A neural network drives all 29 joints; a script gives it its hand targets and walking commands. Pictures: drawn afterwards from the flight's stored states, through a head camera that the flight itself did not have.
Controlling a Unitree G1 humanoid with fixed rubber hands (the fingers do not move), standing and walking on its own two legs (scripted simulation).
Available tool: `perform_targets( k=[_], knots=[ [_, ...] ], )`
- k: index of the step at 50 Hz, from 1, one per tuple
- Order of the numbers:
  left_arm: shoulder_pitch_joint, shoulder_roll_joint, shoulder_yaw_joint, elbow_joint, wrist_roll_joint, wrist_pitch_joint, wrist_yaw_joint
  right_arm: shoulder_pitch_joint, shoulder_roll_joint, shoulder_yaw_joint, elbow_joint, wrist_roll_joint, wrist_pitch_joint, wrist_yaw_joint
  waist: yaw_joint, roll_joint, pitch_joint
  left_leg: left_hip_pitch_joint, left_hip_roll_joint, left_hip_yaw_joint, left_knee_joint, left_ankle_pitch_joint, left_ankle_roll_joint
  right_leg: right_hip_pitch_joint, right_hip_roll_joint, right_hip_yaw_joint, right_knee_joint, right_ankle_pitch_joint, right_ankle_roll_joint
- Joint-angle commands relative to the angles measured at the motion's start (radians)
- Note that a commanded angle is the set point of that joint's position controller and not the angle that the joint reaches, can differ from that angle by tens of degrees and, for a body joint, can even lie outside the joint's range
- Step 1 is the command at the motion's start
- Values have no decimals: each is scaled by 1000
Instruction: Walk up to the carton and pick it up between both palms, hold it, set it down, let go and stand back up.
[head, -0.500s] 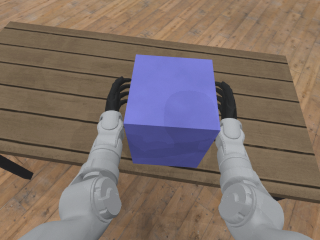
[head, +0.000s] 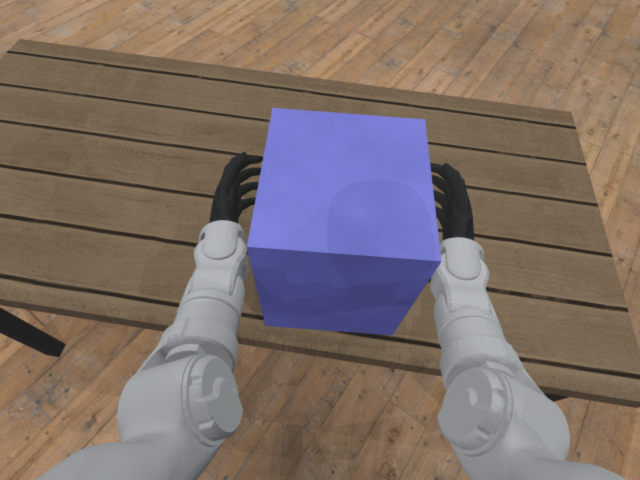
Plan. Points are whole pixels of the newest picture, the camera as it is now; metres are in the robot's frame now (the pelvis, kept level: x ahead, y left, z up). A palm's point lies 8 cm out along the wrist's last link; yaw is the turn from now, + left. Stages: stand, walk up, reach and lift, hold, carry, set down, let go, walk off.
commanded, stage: reach and lift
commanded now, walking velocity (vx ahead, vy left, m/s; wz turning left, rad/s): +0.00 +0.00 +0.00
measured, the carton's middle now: (337, 232) +0.44 +0.00 -0.02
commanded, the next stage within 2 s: none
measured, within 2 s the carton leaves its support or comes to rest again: leaves its support in 0.30 s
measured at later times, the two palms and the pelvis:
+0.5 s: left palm (226, 223) +0.40 +0.14 +0.05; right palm (462, 233) +0.40 -0.15 +0.06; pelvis -0.01 +0.00 +0.00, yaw +0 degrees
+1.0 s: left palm (218, 215) +0.39 +0.14 +0.08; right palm (473, 231) +0.38 -0.15 +0.09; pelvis -0.02 +0.00 +0.00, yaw +0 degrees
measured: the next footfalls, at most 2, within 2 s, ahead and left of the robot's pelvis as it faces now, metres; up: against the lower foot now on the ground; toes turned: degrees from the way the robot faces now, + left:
none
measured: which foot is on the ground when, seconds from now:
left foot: down 0.00-1.00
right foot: down 0.00-1.00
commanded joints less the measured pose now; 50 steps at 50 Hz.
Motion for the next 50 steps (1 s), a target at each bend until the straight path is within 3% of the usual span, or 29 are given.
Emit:
perform_targets(
  k=[1,9,14,21,26,31,38,46,50],
  knots=[
    [-453,-460,-237,21,40,-31,-73,-465,478,281,34,-66,-68,138,7,17,-574,207,45,70,40,504,-34,408,-57,-57,94,646,55],
    [-509,-492,-282,9,27,-84,-67,-526,485,320,25,-63,-150,126,1,11,-653,155,44,74,22,529,-42,501,-60,-58,118,745,55],
    [-555,-515,-304,-4,26,-119,-59,-566,474,333,57,-65,-202,116,-2,12,-705,204,48,66,34,573,-48,459,-52,-65,101,733,47],
    [-598,-522,-337,-19,18,-129,-53,-582,448,332,93,-54,-224,109,-9,31,-719,203,46,70,18,510,-62,460,-45,-69,79,658,35],
    [-609,-517,-346,-23,19,-111,-53,-583,442,330,114,-37,-206,108,-14,48,-688,191,36,75,-3,435,-64,481,-49,-63,71,619,31],
    [-631,-498,-340,-29,-1,-92,-56,-615,447,352,74,-13,-180,110,6,32,-694,151,26,79,-26,354,-47,521,-53,-54,71,597,36],
    [-644,-480,-344,-11,-21,-59,-69,-611,466,390,60,18,-127,106,3,13,-632,134,18,83,-58,263,-30,580,-65,-33,65,590,49],
    [-639,-487,-375,-59,-60,-5,-83,-625,480,461,-3,89,-78,97,10,-1,-612,177,15,80,-59,275,-32,603,-60,-32,57,596,55],
    [-625,-501,-425,-115,-78,27,-82,-601,486,507,-10,140,-55,89,-1,21,-598,247,18,71,-32,357,-46,580,-52,-33,49,612,51]
  ],
)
